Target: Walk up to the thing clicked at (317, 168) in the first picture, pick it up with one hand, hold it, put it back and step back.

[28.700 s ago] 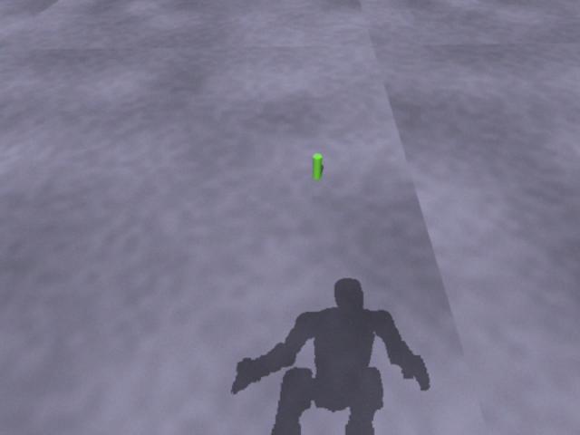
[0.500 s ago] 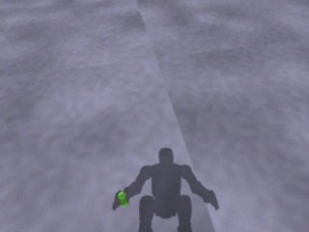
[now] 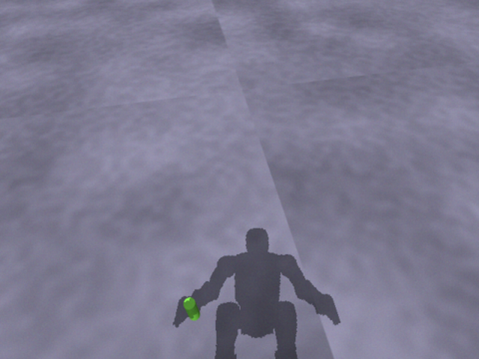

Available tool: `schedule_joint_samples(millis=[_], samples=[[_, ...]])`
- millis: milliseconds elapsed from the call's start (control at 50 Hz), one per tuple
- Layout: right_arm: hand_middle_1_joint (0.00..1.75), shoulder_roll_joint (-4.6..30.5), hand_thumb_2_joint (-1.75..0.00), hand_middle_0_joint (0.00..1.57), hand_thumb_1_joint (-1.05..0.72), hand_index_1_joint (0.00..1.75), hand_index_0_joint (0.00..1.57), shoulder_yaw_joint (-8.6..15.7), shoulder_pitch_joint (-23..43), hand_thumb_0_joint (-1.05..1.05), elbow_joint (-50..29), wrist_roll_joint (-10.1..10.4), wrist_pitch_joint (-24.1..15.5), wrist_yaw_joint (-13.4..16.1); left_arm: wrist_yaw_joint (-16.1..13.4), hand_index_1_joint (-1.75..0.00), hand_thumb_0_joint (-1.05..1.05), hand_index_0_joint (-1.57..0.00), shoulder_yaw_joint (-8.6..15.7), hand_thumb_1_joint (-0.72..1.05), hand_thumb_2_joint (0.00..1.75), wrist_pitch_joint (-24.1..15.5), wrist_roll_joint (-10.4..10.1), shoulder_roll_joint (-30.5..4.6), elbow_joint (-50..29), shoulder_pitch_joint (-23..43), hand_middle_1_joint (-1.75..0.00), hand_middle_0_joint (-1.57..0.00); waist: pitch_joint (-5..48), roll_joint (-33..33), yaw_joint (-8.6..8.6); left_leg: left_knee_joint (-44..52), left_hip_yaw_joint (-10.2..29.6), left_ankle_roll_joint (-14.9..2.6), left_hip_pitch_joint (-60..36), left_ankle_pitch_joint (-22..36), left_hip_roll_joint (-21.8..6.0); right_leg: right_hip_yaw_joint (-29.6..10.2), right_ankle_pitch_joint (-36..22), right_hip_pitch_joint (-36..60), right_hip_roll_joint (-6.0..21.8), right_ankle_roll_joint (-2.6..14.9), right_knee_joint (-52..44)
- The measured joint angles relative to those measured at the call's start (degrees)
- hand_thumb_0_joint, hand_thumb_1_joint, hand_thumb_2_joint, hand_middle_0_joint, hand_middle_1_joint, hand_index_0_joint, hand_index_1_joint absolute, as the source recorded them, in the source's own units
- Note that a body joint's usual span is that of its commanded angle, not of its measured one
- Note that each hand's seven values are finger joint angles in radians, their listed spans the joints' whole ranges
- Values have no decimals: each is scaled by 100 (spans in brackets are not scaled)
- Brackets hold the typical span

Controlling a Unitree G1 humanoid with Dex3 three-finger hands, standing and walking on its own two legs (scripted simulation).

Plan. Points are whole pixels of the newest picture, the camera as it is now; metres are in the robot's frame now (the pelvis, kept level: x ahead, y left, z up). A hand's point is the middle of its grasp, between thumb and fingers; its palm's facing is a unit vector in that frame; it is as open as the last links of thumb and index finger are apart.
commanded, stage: stand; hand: left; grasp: from the side
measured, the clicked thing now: (192, 309) +0.44 +0.24 -0.72
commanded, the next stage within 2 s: go down in 0.06 s
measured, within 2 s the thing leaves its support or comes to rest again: neither
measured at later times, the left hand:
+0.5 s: hand out of the picture +0.15 +0.26 -0.16, palm faces +0.05 -0.94 -0.35, open 12.9 cm
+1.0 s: hand out of the picture +0.13 +0.28 -0.19, palm faces +0.07 -0.94 -0.35, open 17.2 cm
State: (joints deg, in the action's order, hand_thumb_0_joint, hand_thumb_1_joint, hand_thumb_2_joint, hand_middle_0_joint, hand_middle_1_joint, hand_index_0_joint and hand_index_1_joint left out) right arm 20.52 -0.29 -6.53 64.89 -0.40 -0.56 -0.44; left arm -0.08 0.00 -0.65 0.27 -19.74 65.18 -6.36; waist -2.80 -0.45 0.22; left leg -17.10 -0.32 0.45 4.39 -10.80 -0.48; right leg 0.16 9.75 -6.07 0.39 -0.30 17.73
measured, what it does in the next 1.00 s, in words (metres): lowers itself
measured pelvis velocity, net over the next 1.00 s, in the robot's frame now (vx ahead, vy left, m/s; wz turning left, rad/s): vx -0.01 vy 0.02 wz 0.02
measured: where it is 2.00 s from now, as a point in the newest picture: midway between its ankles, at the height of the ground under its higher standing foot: outside the picture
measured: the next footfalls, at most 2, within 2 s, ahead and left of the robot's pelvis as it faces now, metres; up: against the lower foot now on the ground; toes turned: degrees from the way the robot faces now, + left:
none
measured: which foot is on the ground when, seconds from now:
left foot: down 0.00-1.00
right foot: down 0.00-1.00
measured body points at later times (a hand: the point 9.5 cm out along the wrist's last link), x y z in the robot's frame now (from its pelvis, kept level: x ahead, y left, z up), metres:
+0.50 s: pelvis -0.01 +0.00 -0.03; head +0.04 +0.01 +0.42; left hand +0.15 +0.31 -0.14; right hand +0.09 -0.25 -0.14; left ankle -0.02 +0.12 -0.75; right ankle +0.00 -0.12 -0.75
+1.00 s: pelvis -0.01 +0.02 -0.08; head +0.05 +0.03 +0.37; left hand +0.12 +0.33 -0.16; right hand +0.16 -0.23 -0.15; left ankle -0.02 +0.12 -0.75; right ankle +0.00 -0.12 -0.75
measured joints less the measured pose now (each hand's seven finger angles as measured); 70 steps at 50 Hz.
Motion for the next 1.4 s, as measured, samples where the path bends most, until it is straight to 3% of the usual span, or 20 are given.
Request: schedule_joint_samples(millis=[180,220,260,320,400,580,780,960,1140,1300,1400], samples=[[30,-5,-90,20,-90,30,20,-1,-3,1,-17,-8,-3,2,-4,-29,0,-20,-6,90,89,0,0,-3,-16,-1,-30,-20,11,1,2,-10,-2,-9,-6,-14,6,-2,5,15,7,-9,-8],[30,-24,-90,20,-91,30,20,-19,-198,1,-513,158,-43,103,-65,-29,0,-20,96,88,89,-26,-111,52,-310,7,-29,-20,61,-3,-33,-281,45,-25,320,-103,25,43,96,-279,27,-9,236],[30,-96,-91,20,-93,30,20,-9,-343,1,-980,257,-161,183,-78,-28,0,-18,292,83,87,-123,-92,123,-304,326,-28,-19,20,0,-34,-625,84,-30,694,-211,34,80,201,-621,38,-3,543],[30,-293,-91,20,-96,30,20,62,-441,1,-1463,226,-236,206,34,-27,0,-14,604,71,80,-81,117,105,-266,819,-28,-14,69,50,-54,-1180,93,-16,1340,-392,22,83,368,-1255,27,10,1069],[30,-535,-91,20,-96,30,20,121,-620,1,-1930,192,-245,187,116,-26,0,-9,914,50,65,95,330,67,-751,835,-28,-8,213,90,-111,-1668,41,-18,1817,-615,-8,27,555,-1748,-2,18,1538],[30,-615,-90,20,-91,30,20,80,-881,1,-2615,208,-367,195,153,-14,0,-5,1051,-1,27,976,350,88,-1722,250,-15,-5,538,-15,-219,-2473,46,-68,2468,-1039,-17,25,905,-2343,-8,-33,2214],[30,-551,-89,20,-86,30,20,125,-806,1,-3015,173,-675,347,220,-11,-1,-5,1048,-38,12,1355,259,134,-3277,-531,-11,-7,796,-4,-176,-3608,130,-102,3376,-1578,3,98,1417,-3180,14,-75,3253],[30,-624,-88,20,-84,30,20,30,-731,1,-3294,147,-815,504,213,-9,-1,-6,1041,-48,7,1898,159,73,-4264,-1010,-9,-7,969,-35,-205,-4160,214,-107,3858,-1827,-8,175,1643,-3603,3,-83,3724],[30,-712,-88,20,-84,30,20,-33,-808,1,-3423,129,-929,608,222,-8,-1,-6,1153,-49,7,2067,65,49,-4783,-1285,-8,-8,1065,-69,-239,-4603,278,-104,4314,-1998,-22,233,1802,-4024,-12,-77,4122],[30,-705,-88,20,-86,30,20,-20,-886,1,-3423,120,-1030,657,252,-8,-1,-6,1296,-47,8,1915,-15,0,-4841,-1315,-8,-7,1115,-64,-276,-4931,307,-106,4660,-2093,-24,257,1890,-4353,-16,-79,4426],[30,-617,-89,20,-87,30,20,-3,-843,1,-3394,91,-1198,607,378,-8,-1,-6,1581,-47,9,1397,-113,-147,-4252,-748,-7,-7,1110,-4,-262,-5353,310,-106,5204,-2172,-4,254,1983,-4907,5,-77,4874]])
